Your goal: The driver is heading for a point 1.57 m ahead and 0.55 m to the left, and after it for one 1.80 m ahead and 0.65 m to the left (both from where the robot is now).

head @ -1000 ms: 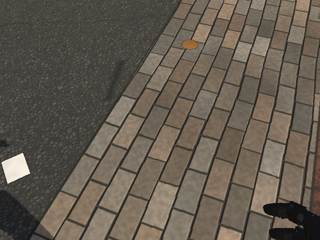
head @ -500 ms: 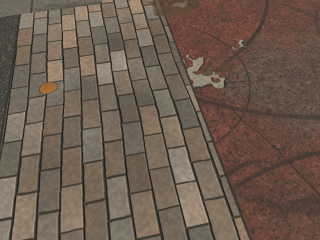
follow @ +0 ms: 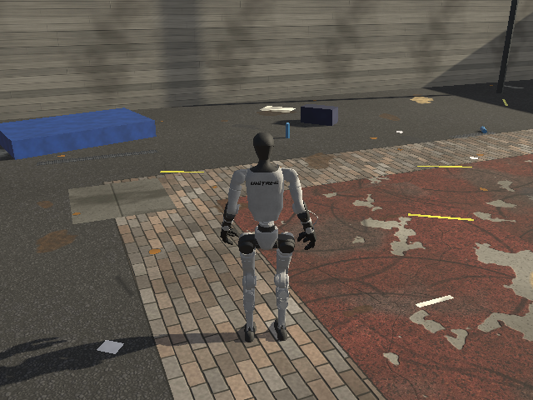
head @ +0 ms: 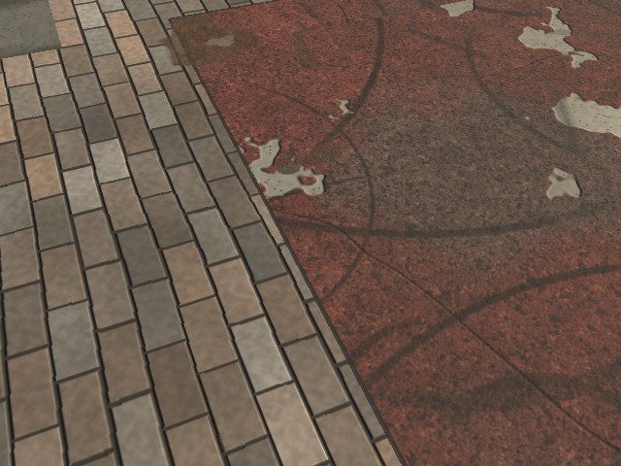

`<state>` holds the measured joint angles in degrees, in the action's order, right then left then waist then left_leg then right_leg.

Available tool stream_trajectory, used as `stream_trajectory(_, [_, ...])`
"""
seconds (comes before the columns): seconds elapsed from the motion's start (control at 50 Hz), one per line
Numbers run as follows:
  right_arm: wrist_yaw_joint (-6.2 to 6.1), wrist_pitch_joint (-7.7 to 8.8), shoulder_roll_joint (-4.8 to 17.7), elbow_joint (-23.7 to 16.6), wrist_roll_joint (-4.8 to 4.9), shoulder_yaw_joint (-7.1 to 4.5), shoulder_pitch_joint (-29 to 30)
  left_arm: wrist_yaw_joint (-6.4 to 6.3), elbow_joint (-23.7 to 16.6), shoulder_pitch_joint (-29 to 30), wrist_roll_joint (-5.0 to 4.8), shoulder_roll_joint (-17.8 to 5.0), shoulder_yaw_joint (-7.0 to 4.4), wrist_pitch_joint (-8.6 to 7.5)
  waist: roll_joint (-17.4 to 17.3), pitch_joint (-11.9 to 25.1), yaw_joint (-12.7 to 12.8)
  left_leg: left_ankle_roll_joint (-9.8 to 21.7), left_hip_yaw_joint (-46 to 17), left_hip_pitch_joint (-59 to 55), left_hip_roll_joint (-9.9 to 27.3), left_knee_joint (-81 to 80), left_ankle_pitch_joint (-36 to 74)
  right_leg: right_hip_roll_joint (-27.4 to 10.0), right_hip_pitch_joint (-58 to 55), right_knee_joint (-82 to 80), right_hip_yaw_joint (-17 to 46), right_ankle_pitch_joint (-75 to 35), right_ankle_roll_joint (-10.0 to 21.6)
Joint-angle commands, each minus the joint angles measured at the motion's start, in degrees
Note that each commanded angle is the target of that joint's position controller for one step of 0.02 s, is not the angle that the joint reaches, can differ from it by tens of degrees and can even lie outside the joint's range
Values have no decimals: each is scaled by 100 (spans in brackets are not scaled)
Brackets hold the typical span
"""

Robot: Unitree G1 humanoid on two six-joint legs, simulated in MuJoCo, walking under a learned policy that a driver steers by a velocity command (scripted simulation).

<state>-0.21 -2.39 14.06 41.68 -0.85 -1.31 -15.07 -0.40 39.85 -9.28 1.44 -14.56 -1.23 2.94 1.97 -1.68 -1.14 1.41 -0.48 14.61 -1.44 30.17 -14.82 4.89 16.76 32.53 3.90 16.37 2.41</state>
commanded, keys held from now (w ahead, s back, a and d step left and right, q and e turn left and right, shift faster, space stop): q+shift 0.46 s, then w+q+shift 0.12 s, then q+shift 0.04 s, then shift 0.28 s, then e+shift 0.10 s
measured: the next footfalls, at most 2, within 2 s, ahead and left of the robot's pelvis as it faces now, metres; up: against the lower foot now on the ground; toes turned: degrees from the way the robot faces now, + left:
right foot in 0.30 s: +0.05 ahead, -0.10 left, +0.00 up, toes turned +21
left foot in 0.82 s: +0.03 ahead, +0.17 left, +0.00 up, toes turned +41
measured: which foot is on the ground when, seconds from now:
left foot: down 0.00-0.32, up 0.34-0.80, down 0.82-1.00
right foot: up 0.00-0.28, down 0.30-0.82, up 0.84-1.00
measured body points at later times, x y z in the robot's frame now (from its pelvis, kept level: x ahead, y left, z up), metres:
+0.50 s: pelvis -0.01 -0.03 +0.01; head +0.03 -0.05 +0.46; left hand +0.00 +0.27 -0.07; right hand +0.21 -0.26 -0.11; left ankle -0.08 +0.08 -0.65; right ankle +0.01 -0.12 -0.73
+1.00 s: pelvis +0.03 +0.07 +0.01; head +0.04 +0.11 +0.46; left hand -0.11 +0.30 -0.14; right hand +0.31 +0.01 -0.08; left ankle +0.00 +0.14 -0.73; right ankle +0.09 -0.06 -0.67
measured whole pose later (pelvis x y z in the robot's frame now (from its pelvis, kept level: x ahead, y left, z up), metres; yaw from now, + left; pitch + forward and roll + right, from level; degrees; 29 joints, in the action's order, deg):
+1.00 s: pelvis +0.03 +0.07 +0.01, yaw +39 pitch +0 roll -1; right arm -0.5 -0.3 12.0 40.9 -0.9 0.0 -6.4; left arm 0.4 45.7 -18.8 0.7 -15.8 -1.7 1.9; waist 2.6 -4.4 3.6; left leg 3.7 2.9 12.9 -2.2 24.2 -11.0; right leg -3.3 22.6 56.4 -1.1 23.2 -1.3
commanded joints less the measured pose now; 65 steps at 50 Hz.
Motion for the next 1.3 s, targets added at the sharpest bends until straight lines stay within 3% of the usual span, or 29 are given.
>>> stream_trajectory(0.02, [86, 151, 1406, -420, 36, -391, 116, -112, -392, -63, -7, -919, -254, -38, -1534, -63, 123, 1192, -2683, -61, 1870, -1479, 1951, -36, 482, 983, -171, 1182, -134])
stream_trajectory(0.06, [83, 106, 1306, -321, 33, -428, -56, -71, -399, 137, -51, -824, -283, -58, -1062, -9, 51, 1182, -2428, -383, 1492, -1333, 1927, -25, 956, 1876, -38, 1183, -226])
stream_trajectory(0.12, [57, 33, 1209, -375, 81, -510, 127, -45, -402, 67, -42, -573, -222, -70, -908, 276, 102, 1013, -2120, -713, 1000, -1073, 2101, -57, 1142, 1879, -52, 928, -412])
stream_trajectory(0.22, [139, -78, 1259, -412, 41, -658, 70, -96, -536, 212, -106, -499, -161, -132, -1129, 559, -90, 956, -2698, -704, 832, -996, 1423, 75, 703, 755, -51, 866, -407])
stream_trajectory(0.28, [178, -89, 1289, -542, 78, -699, 550, -199, -367, -437, -113, -586, -194, -220, -1163, 616, 281, 532, -2857, 37, 525, -875, 922, 192, -554, -783, -91, 280, -241])
stream_trajectory(0.3, [149, -65, 1158, -598, 119, -665, 628, -265, -290, -691, -78, -796, -254, -262, -944, 616, 386, 186, -2658, 652, 211, -666, 107, -207, -1272, -1535, 179, 10, -128])
stream_trajectory(0.32, [120, -35, 716, -613, 107, -567, 229, -324, -370, -633, -18, -1336, -355, -261, 273, 667, 166, -149, -1797, 1384, -426, 477, -1313, -1711, -1796, -2178, 1564, 868, 194])
stream_trajectory(0.34, [55, -33, 820, -624, 3, -591, 181, -279, -573, -8, 69, -1736, -423, -218, 1138, 257, 85, -304, -650, 2109, -889, 1710, -1764, -2769, -1007, -2417, 2712, 770, 791])
stream_trajectory(0.36, [63, -56, 1301, -572, -118, -696, 356, -236, -575, 2, 101, -1272, -318, -212, 490, 129, 60, -308, -622, 1887, -248, 2593, -1489, -2719, -646, -2169, 2205, -169, 977])
stream_trajectory(0.38, [128, -87, 1277, -454, -106, -722, 246, -214, -605, 209, 70, -872, -194, -231, 259, 82, -109, -269, -589, 1676, -244, 3040, -1188, -2289, -463, -1946, 1518, -942, 879])
stream_trajectory(0.4, [195, -139, 1173, -355, -83, -699, 38, -203, -650, 375, 60, -747, -149, -240, 291, 87, -219, -290, -512, 1638, -202, 3431, -941, -1943, -499, -1807, 898, -1482, 746])
stream_trajectory(0.46, [353, -220, 1057, -351, 9, -612, 53, -240, -647, 174, 50, -766, -162, -271, 557, 171, -64, -464, -157, 1911, -33, 3707, -643, -1685, -1021, -1532, 48, -2403, 709])
stream_trajectory(0.52, [520, -244, 1152, -654, -51, -569, 819, -170, -440, -704, 53, -1107, -318, -315, 811, 185, 502, -475, -24, 2655, 241, 3238, -416, -2081, -1894, -2287, 557, 1067, 675])
stream_trajectory(0.6, [664, -219, 1020, -784, -77, -536, 1321, -154, -255, -1038, 69, -1198, -403, -466, 420, -202, 634, -412, 18, 3100, 425, 2810, -268, -2399, -2266, -2619, 394, 1582, 579])
stream_trajectory(0.64, [670, -181, 797, -822, -78, -461, 1449, -139, -168, -1113, 91, -1059, -378, -530, 257, -338, 636, -401, 104, 2809, 483, 2433, -235, -2346, -2076, -2480, -99, 558, 621])
stream_trajectory(0.7, [627, -97, 522, -911, -53, -327, 1528, -48, -25, -1063, 71, -1060, -385, -589, 472, -297, 522, -254, 326, 1829, 362, 1541, -365, -2195, -1527, -2002, -812, -1204, 610])
stream_trajectory(0.78, [435, -28, 577, -884, -110, -297, 1275, 14, 151, -1085, -86, -1258, -427, -462, 879, 72, 343, 86, 667, 581, -86, 394, -387, -2071, -1220, -910, -1232, -3340, 412])
stream_trajectory(0.8, [366, 17, 616, -726, -164, -324, 803, 20, 154, -963, -169, -1239, -404, -428, 647, 327, 39, 203, 646, -197, -230, -229, 137, -1933, -978, -213, -1452, -3602, 265])
stream_trajectory(0.82, [270, 90, 873, -475, -246, -403, 110, 36, 153, -1045, -191, -1082, -341, -421, 79, 814, -269, 299, 350, -1360, -135, -736, 747, -1677, -419, 808, -1684, -3084, 32])
stream_trajectory(0.84, [159, 171, 1316, -457, -270, -457, -330, 62, -41, -1274, -40, -425, -144, -382, -1220, 1334, -250, 528, -1573, -2610, 1629, -813, 1706, -1367, 944, 2259, -1637, 1175, -225])
stream_trajectory(0.86, [84, 148, 2074, -608, -5, -630, -379, 11, -256, -1300, 12, -605, -177, -270, -1730, 1655, -348, 1447, -3198, -2516, 2755, -1149, 2860, -612, 1780, 3207, -1127, 2067, -365])
stream_trajectory(0.88, [57, 124, 1629, -493, 141, -540, -365, -9, -146, -1046, 38, -947, -265, -167, -924, 1376, -428, 1532, -2361, -2277, 2464, -997, 3246, -933, 1740, 3517, -574, 1837, -354])
stream_trajectory(0.9, [18, 147, 1213, -477, 128, -363, 65, 23, -104, -909, -63, -804, -224, -177, -990, 759, -188, 1419, -1769, -1707, 2067, -1031, 3541, -967, 1701, 3423, -484, 1458, -335])
stream_trajectory(0.92, [-21, 185, 737, -458, 85, -189, 527, 31, 99, -1068, -111, -665, -168, -203, -791, 513, 103, 1123, -1149, -1293, 1695, -1172, 3649, -1113, 1346, 2933, -361, 1006, -344])
stream_trajectory(0.96, [-100, 295, 396, -424, 16, -15, 986, 66, 492, -1578, -50, -637, -155, -128, -875, 519, 411, 866, -356, -664, 1348, -1285, 4233, -934, 352, 2509, -413, 496, -387])
stream_trajectory(1.0, [-123, 380, 537, -325, -68, -27, 940, 101, 610, -1642, -109, -648, -196, -84, -819, 529, 413, 833, -41, -496, 1403, -1272, 4397, -652, 100, 2371, -276, 430, -373])
stream_trajectory(1.04, [-153, 340, 795, -230, -26, -129, 775, 124, 539, -1413, -83, -714, -262, -48, -859, 360, 338, 937, -38, -595, 1542, -1324, 3800, -598, 499, 2473, -352, 457, -356])
stream_trajectory(1.14, [-217, 222, 677, -156, -56, -159, 503, 250, 173, -555, -21, -548, -299, 77, -812, -4, 94, 1112, 13, -759, 1809, -1549, 1885, -808, 1250, 2250, -487, 419, -398])
stream_trajectory(1.3, [-101, 211, 983, -135, -51, -333, 426, 376, -291, -154, -112, -447, -322, 112, -904, 327, 13, 864, 621, -1071, 2089, -612, 2917, -661, 490, 855, -990, 726, -86])
Keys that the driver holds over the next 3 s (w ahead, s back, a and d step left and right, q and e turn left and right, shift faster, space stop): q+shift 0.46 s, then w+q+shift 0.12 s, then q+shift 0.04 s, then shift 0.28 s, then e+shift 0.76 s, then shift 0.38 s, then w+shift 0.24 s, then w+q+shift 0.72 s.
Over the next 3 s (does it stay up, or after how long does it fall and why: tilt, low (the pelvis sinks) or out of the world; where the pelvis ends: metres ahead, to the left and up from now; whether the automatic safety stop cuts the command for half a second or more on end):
stays up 0.59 0.20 0.00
